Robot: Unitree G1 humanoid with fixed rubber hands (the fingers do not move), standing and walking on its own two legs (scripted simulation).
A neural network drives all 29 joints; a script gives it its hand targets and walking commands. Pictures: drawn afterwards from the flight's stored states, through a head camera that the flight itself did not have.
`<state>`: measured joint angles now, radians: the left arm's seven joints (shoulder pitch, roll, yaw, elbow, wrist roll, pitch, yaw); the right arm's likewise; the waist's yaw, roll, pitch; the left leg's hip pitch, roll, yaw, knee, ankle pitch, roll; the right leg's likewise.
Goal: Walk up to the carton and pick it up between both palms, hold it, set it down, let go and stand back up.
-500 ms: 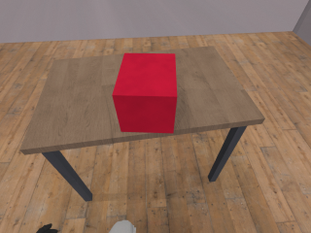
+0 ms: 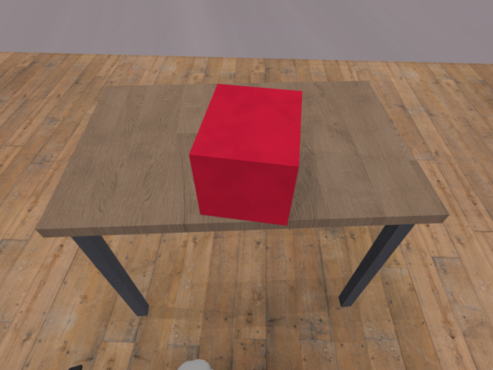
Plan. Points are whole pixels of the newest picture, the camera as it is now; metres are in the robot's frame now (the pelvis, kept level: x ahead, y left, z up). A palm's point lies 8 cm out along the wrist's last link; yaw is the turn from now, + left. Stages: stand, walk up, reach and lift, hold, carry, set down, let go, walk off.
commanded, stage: walk up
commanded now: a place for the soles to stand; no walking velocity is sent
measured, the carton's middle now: (251, 152) +0.55 +0.00 +0.02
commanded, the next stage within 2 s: none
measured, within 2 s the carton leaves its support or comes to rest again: neither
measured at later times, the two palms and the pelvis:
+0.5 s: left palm out of the picture +0.05 +0.34 -0.10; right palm out of the picture +0.09 -0.28 -0.08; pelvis -0.01 +0.02 +0.00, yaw +3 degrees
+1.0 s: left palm out of the picture +0.10 +0.36 -0.11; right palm out of the picture +0.12 -0.29 -0.05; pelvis +0.05 +0.04 +0.00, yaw +4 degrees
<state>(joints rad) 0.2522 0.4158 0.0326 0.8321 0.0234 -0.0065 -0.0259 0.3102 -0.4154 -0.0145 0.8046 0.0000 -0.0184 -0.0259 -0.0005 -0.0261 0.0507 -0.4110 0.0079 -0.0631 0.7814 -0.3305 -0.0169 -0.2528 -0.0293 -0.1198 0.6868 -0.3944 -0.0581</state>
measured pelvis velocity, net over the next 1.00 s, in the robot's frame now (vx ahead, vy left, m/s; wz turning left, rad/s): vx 0.05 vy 0.04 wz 0.06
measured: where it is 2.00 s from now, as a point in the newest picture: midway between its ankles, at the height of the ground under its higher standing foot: outside the picture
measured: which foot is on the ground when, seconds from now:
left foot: down 0.00-1.00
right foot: down 0.00-0.72, up 0.74-1.00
